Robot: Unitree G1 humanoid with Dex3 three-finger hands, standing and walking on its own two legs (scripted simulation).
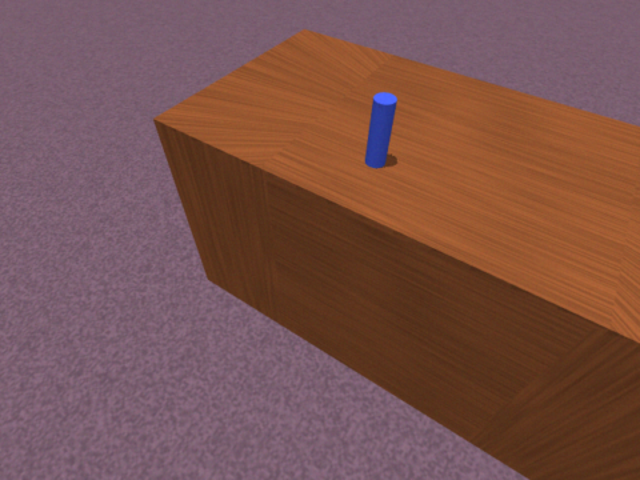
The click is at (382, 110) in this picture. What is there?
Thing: slim round
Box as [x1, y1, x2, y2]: [365, 92, 396, 167]
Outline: 390,93 381,92 375,94 373,97 365,157 366,164 371,167 380,167 385,162 396,103 396,97
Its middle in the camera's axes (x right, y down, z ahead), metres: +0.13 -0.22 +0.82
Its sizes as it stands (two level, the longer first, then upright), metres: 0.046 0.046 0.154
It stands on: a support 0.70 m high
